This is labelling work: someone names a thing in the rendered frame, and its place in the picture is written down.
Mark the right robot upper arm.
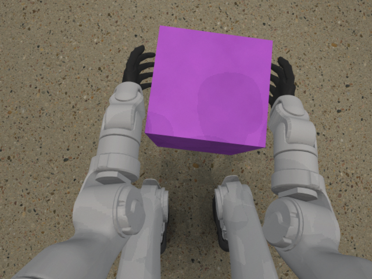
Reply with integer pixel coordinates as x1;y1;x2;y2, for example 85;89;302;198
262;197;372;279

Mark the left robot upper arm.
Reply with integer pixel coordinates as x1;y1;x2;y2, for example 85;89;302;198
11;183;146;279

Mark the left robot forearm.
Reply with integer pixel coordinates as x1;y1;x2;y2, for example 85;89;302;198
73;81;145;225

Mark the carton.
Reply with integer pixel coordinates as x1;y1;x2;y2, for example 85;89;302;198
145;26;273;155

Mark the right robot forearm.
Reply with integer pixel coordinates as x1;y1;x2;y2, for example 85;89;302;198
268;95;341;236

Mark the robot right hand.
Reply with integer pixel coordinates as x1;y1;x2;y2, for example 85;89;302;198
269;56;296;108

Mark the right robot shin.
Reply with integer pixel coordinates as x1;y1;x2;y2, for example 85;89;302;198
220;176;253;239

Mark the robot left hand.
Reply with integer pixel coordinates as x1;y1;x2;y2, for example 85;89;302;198
122;45;156;90

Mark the robot left thigh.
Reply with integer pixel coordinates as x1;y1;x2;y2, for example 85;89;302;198
116;185;169;279

